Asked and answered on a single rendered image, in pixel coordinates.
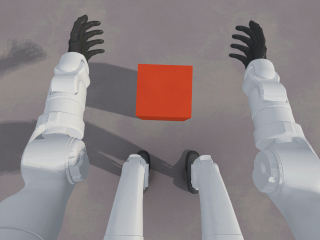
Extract robot thigh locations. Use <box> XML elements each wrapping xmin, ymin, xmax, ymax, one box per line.
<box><xmin>103</xmin><ymin>159</ymin><xmax>149</xmax><ymax>240</ymax></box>
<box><xmin>191</xmin><ymin>160</ymin><xmax>244</xmax><ymax>240</ymax></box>

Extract right robot upper arm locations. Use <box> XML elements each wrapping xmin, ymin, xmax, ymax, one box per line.
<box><xmin>252</xmin><ymin>148</ymin><xmax>320</xmax><ymax>240</ymax></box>

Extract left robot upper arm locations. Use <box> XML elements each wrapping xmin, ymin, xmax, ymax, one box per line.
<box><xmin>0</xmin><ymin>137</ymin><xmax>90</xmax><ymax>240</ymax></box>

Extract right robot hand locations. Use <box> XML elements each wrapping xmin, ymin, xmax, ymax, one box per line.
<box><xmin>229</xmin><ymin>20</ymin><xmax>267</xmax><ymax>70</ymax></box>

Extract robot right thigh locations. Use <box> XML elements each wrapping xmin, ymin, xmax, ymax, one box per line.
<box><xmin>191</xmin><ymin>160</ymin><xmax>244</xmax><ymax>240</ymax></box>

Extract robot left forearm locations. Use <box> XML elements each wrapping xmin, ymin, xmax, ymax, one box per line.
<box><xmin>20</xmin><ymin>52</ymin><xmax>90</xmax><ymax>182</ymax></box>

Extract carton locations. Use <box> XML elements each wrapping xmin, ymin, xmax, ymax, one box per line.
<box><xmin>135</xmin><ymin>64</ymin><xmax>193</xmax><ymax>121</ymax></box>

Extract left robot hand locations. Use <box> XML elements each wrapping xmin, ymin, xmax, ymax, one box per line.
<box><xmin>68</xmin><ymin>14</ymin><xmax>105</xmax><ymax>63</ymax></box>

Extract robot left thigh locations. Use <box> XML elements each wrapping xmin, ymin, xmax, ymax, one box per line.
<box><xmin>103</xmin><ymin>159</ymin><xmax>149</xmax><ymax>240</ymax></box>

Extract robot right forearm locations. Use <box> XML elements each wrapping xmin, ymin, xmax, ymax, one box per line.
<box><xmin>242</xmin><ymin>58</ymin><xmax>320</xmax><ymax>161</ymax></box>

